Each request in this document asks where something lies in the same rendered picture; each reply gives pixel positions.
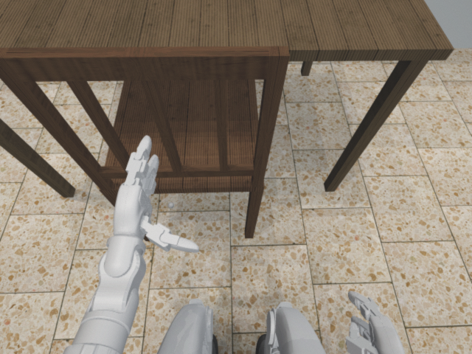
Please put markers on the robot right shin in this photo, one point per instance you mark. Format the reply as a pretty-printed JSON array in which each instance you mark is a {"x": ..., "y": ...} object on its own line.
[{"x": 267, "y": 347}]

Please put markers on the table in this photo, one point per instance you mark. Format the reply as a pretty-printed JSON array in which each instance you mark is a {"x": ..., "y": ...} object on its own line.
[{"x": 313, "y": 30}]

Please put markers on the chair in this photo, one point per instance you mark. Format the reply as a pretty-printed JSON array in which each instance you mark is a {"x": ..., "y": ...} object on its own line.
[{"x": 198, "y": 104}]

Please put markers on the left robot hand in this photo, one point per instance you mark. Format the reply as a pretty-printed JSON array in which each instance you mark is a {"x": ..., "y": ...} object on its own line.
[{"x": 133, "y": 201}]

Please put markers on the right robot hand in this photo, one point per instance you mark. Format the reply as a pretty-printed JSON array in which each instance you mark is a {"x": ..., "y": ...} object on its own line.
[{"x": 379, "y": 336}]

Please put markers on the robot right thigh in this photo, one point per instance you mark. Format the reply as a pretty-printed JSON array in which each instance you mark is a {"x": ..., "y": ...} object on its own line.
[{"x": 291, "y": 332}]

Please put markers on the left robot forearm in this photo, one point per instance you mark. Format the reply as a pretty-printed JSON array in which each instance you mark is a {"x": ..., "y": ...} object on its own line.
[{"x": 109, "y": 317}]

